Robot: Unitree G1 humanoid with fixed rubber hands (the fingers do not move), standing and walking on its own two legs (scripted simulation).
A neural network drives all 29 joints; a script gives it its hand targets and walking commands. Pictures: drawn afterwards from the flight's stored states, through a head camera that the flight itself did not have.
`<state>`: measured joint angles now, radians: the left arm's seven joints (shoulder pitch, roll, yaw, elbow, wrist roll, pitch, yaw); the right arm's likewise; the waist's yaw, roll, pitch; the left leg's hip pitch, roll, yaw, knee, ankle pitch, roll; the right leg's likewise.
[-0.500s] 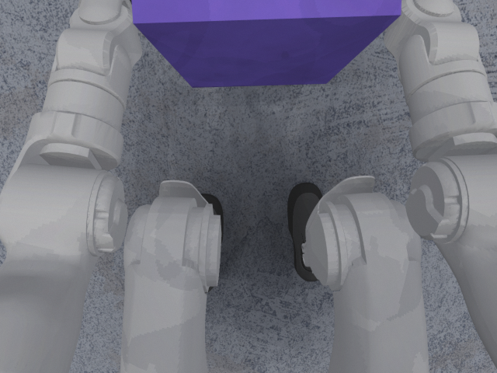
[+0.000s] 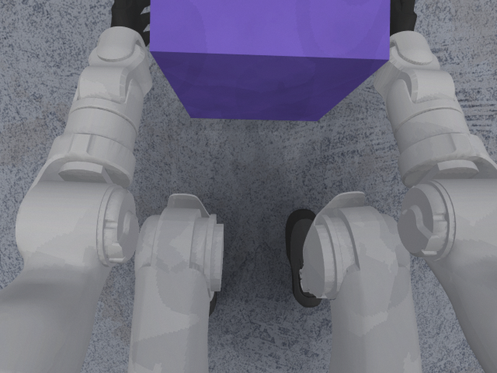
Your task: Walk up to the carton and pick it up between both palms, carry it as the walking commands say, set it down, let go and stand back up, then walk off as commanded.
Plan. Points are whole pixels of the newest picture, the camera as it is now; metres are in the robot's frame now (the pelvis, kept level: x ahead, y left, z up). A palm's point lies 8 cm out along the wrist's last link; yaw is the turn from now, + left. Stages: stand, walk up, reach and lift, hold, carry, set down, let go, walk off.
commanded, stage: set down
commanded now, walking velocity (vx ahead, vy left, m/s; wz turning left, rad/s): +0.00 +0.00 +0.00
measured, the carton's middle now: (261, 48) +0.53 -0.01 -0.20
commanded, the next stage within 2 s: none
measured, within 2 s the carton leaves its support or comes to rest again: neither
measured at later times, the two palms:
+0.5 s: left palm (132, 37) +0.53 +0.16 -0.15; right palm (392, 40) +0.53 -0.17 -0.15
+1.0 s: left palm (110, 45) +0.52 +0.20 -0.17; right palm (406, 46) +0.52 -0.20 -0.16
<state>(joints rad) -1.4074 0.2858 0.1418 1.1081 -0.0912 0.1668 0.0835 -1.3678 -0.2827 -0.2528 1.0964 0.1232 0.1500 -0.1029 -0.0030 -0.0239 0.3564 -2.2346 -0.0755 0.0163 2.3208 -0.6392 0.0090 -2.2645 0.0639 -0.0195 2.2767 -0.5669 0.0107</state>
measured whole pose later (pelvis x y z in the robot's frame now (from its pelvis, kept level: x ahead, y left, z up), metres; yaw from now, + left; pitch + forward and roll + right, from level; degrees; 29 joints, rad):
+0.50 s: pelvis +0.00 +0.00 +0.00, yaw +0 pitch +31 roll -1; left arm -1.38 0.28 0.12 1.10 -0.11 0.08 0.10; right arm -1.36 -0.30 -0.18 1.11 0.17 0.08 -0.11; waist 0.00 -0.03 0.37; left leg -2.23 -0.07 0.01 2.32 -0.64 0.01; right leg -2.26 0.07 -0.02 2.27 -0.56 0.02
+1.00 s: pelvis +0.00 +0.01 +0.01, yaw +0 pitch +29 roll -2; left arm -1.33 0.39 0.07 0.91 -0.22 0.12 0.12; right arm -1.33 -0.40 -0.13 0.95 0.26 0.11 -0.12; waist 0.00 0.00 0.52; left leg -2.17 -0.08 0.02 2.31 -0.64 0.02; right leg -2.19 0.05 -0.01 2.26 -0.58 0.02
